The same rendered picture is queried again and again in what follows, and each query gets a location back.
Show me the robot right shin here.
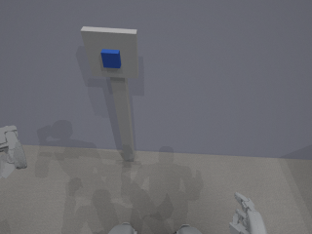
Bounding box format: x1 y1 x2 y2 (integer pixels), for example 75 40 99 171
178 224 190 230

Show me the right robot hand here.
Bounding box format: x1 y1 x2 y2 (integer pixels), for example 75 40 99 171
229 192 268 234

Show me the button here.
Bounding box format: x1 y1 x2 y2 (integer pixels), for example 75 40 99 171
100 49 121 68

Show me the panel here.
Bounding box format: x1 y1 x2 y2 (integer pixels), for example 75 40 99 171
80 26 138 162

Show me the left robot thigh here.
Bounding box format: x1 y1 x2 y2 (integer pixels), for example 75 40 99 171
108 224 137 234

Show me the left robot hand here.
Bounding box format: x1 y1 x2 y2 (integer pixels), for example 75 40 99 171
0 125 27 178

